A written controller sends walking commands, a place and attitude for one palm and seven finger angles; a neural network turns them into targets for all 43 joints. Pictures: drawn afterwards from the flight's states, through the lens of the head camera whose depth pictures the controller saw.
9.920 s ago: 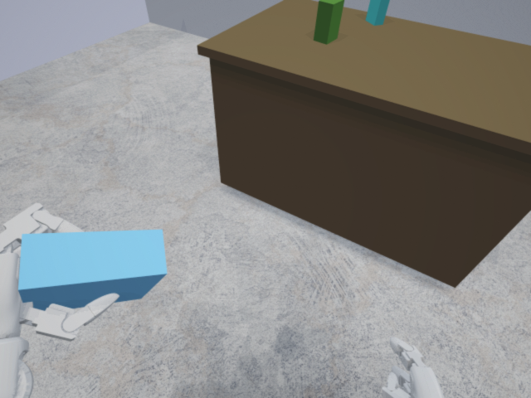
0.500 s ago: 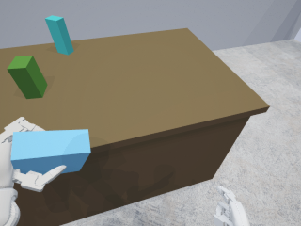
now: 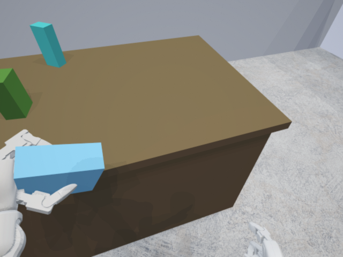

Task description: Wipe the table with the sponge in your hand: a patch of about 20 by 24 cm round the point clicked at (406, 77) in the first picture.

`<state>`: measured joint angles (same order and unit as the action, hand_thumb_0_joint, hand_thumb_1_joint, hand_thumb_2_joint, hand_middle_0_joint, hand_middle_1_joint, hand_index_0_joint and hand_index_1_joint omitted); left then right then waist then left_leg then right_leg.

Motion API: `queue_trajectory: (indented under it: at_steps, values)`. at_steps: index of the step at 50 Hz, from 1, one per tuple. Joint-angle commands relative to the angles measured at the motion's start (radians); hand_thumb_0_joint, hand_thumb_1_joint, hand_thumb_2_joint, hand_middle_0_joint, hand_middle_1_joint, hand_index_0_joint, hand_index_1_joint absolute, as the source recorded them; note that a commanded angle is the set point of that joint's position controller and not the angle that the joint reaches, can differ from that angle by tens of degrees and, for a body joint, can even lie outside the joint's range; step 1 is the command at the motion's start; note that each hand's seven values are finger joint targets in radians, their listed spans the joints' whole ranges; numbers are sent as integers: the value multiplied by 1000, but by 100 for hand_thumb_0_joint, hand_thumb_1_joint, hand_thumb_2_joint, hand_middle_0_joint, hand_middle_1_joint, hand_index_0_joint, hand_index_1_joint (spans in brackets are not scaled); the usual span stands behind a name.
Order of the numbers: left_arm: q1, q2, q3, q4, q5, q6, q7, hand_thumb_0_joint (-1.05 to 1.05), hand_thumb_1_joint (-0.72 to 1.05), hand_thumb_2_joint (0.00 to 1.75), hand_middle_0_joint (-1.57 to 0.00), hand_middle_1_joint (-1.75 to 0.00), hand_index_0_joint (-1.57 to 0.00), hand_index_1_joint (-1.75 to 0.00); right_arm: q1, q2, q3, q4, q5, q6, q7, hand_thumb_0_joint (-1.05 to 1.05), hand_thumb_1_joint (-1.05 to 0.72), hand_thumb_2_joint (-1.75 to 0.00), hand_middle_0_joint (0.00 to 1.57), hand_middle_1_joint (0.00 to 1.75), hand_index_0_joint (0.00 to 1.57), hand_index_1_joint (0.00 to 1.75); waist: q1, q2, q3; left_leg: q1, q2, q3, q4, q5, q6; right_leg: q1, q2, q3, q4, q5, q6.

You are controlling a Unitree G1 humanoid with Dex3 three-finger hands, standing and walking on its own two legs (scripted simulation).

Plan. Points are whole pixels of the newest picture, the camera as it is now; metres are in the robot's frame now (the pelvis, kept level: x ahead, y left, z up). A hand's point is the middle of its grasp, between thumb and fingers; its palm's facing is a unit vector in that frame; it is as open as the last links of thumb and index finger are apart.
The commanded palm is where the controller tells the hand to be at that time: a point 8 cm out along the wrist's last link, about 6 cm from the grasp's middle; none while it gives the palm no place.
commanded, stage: shuffle to correct the standing spot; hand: left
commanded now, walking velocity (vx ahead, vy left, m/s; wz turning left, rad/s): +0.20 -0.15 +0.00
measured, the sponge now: (73, 171) +0.24 +0.21 +0.14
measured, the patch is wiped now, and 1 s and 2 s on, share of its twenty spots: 0.00 0.00 0.00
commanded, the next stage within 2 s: come to a stop and stand still in 0.70 s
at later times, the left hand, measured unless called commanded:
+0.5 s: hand (88, 129) +0.31 +0.20 +0.18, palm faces +0.33 -0.85 -0.40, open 9.6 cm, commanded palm +0.25 +0.24 +0.19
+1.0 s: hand (127, 103) +0.38 +0.13 +0.20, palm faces +0.37 -0.85 -0.37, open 9.6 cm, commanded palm +0.32 +0.17 +0.19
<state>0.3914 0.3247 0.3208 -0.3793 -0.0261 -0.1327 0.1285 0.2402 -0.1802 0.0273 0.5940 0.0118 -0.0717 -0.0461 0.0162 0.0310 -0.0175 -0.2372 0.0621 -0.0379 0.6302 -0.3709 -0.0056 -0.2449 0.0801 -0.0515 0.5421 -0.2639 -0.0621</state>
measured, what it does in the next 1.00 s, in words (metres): walks ahead: left foot, then right foot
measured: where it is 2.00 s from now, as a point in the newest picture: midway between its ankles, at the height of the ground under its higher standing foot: outside the picture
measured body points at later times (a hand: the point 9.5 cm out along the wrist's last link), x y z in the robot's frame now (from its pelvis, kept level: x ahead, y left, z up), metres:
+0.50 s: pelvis +0.07 -0.03 +0.00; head +0.09 -0.02 +0.45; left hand +0.28 +0.24 +0.20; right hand +0.25 -0.25 -0.07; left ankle +0.10 +0.10 -0.73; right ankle +0.13 -0.16 -0.68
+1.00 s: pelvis +0.15 -0.10 +0.01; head +0.16 -0.07 +0.45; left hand +0.35 +0.18 +0.22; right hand +0.31 -0.34 -0.06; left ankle +0.17 -0.01 -0.73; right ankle +0.17 -0.22 -0.70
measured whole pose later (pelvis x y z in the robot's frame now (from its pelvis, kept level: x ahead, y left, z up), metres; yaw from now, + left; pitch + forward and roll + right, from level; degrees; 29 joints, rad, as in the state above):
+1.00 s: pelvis +0.15 -0.10 +0.01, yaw -1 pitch -2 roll -2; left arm 0.43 0.42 0.38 -0.58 -0.03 -0.18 0.13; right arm 0.22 -0.17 0.00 0.59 0.00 -0.09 -0.03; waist -0.02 -0.05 0.04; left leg -0.25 0.03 0.07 0.58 -0.29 0.03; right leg -0.36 0.02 -0.05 0.79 -0.36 -0.01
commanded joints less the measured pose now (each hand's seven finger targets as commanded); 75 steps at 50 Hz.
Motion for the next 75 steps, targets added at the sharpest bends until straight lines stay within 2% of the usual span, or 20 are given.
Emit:
queue_trajectory:
  at_steps: [1, 4, 12, 13, 15, 16, 22, 27, 29, 30, 31, 34, 40, 42, 43, 49, 53, 58, 64, 75]
  values:
    - [-129, 207, 98, -308, -18, -91, 24, 0, 10, 130, -120, -160, -120, -160, -148, -139, -81, -175, 9, -57, 3, 0, -90, -90, 20, 30, 20, 30, 14, -222, -23, -430, -50, 40, 461, -135, 21, 224, -382, 608, -293, -118, -213]
    - [-52, 259, 167, -340, -19, -117, 35, 0, 10, 130, -120, -160, -120, -160, -145, -117, -50, -155, 0, -42, 11, 0, -90, -90, 20, 30, 20, 30, 11, 3, -40, -464, 18, -14, 528, -106, 13, 232, -383, 517, -194, 206, -252]
    - [-67, 236, 172, -358, -50, -125, 29, 0, 10, 130, -120, -160, -120, -160, -119, -106, -59, -168, -19, -43, -7, 0, -90, -90, 20, 30, 20, 30, -9, -48, -120, 56, -40, 201, -52, 232, 24, 39, -180, 147, 19, 330, -103]
    - [-69, 230, 166, -364, -55, -124, 24, 0, 10, 130, -120, -160, -120, -160, -96, -124, -74, -166, -16, -45, -12, 0, -90, -90, 20, 30, 20, 30, -27, 12, -154, 234, -13, 137, -118, 276, 58, -71, -137, 115, 184, 304, -52]
    - [-58, 213, 150, -374, -53, -131, 12, 0, 10, 130, -120, -160, -120, -160, -109, -155, -80, -186, -16, -44, -5, 0, -90, -90, 20, 30, 20, 30, -27, 283, -177, 422, 392, -483, -286, 379, 257, -417, 3, 80, 656, -262, 59]
    - [-74, 249, 180, -328, -51, -126, 2, 0, 10, 130, -120, -160, -120, -160, -137, -141, -68, -191, -16, -47, 1, 0, -90, -90, 20, 30, 20, 30, -19, 159, -94, 322, 428, -521, -338, 329, 304, -476, -22, 158, 760, -218, 53]
    - [-17, 220, 169, -428, -26, -109, -16, 0, 10, 130, -120, -160, -120, -160, -132, -143, -75, -173, -13, -60, 14, 0, -90, -90, 20, 30, 20, 30, 12, 166, -56, 3, 251, -9, -293, 323, 172, -248, -148, 63, 405, -19, 49]
    - [-9, 241, 211, -336, -26, -107, 10, 0, 10, 130, -120, -160, -120, -160, -120, -134, -63, -177, 1, -74, 5, 0, -90, -90, 20, 30, 20, 30, 7, 141, -75, -176, 191, 108, -168, -20, 94, 103, -59, -107, 36, 50, 74]
    - [-46, 246, 197, -291, -25, -92, 20, 0, 10, 130, -120, -160, -120, -160, -111, -118, -55, -169, 6, -72, 0, 0, -90, -90, 20, 30, 20, 30, -2, -32, -81, -222, 82, 169, 72, -175, 46, 153, -83, -15, -80, -57, 38]
    - [-77, 276, 209, -274, -17, -88, 28, 0, 10, 130, -120, -160, -120, -160, -109, -109, -59, -164, 2, -66, -1, 0, -90, -90, 20, 30, 20, 30, -3, -213, -80, -316, -8, 180, 308, -223, 23, 153, -213, 254, -187, -142, -39]
    - [-111, 292, 210, -277, -15, -86, 34, 0, 10, 130, -120, -160, -120, -160, -122, -100, -54, -172, 3, -68, 2, 0, -90, -90, 20, 30, 20, 30, 3, -331, -77, -411, -40, 131, 493, -250, 13, 164, -374, 498, -279, -153, -136]
    - [-78, 224, 144, -264, -20, -72, 26, 0, 10, 130, -120, -160, -120, -160, -156, -124, -56, -154, 19, -54, 9, 0, -90, -90, 20, 30, 20, 30, 2, -225, -23, -401, 20, 36, 569, -147, 18, 68, -396, 513, -307, -222, -194]
    - [-108, 219, 130, -471, -33, -107, 39, 0, 10, 130, -120, -160, -120, -160, -150, -113, -50, -144, -6, -38, -7, 0, -90, -90, 20, 30, 20, 30, -36, 48, -113, 108, -42, 126, -116, 84, 20, -104, -207, 50, -20, -134, -69]
    - [-103, 225, 147, -536, -19, -127, 44, 0, 10, 130, -120, -160, -120, -160, -140, -168, -83, -173, -16, -48, -2, 0, -90, -90, 20, 30, 20, 30, -13, 424, -72, 223, 234, -356, -349, 136, 120, -333, -65, -6, 322, -246, 26]
    - [-97, 253, 154, -526, -3, -135, 43, 0, 10, 130, -120, -160, -120, -160, -140, -139, -78, -170, -19, -53, 5, 0, -90, -90, 20, 30, 20, 30, -16, 342, -50, 169, 299, -437, -388, 230, 195, -323, -62, 57, 449, -238, 26]
    - [35, 216, 176, -403, -20, -109, 30, 0, 10, 130, -120, -160, -120, -160, -110, -126, -62, -155, -2, -81, 14, 0, -90, -90, 20, 30, 20, 30, -8, 211, -75, 114, 140, -10, -198, 678, 78, -89, -79, -14, 57, -28, 58]
    - [60, 210, 179, -273, -22, -91, 21, 0, 10, 130, -120, -160, -120, -160, -86, -134, -57, -153, 10, -74, 7, 0, -90, -90, 20, 30, 20, 30, -32, 31, -114, -52, 94, 29, -116, 441, 18, 220, -121, 36, -165, 369, 48]
    - [46, 185, 134, -239, -35, -59, 20, 0, 10, 130, -120, -160, -120, -160, -102, -128, -60, -160, 13, -69, -14, 0, -90, -90, 20, 30, 20, 30, -29, -184, -132, -8, -4, 55, -49, 266, -6, 144, -264, 187, -132, 636, -2]
    - [-42, 297, 202, -456, -32, -79, 53, 0, 10, 130, -120, -160, -120, -160, -152, -121, -48, -164, 0, -56, -37, 0, -90, -90, 20, 30, 20, 30, -6, -95, -139, 38, -20, 26, -93, 148, 15, 43, -316, 236, -190, 233, -12]
    - [21, 153, 112, -273, -19, -69, 48, 0, 10, 130, -120, -160, -120, -160, -114, -145, -59, -152, 10, -68, -40, 0, -90, -90, 20, 30, 20, 30, -10, 70, -31, -124, 53, -40, -318, 1, 39, 115, -131, 81, -144, 40, 60]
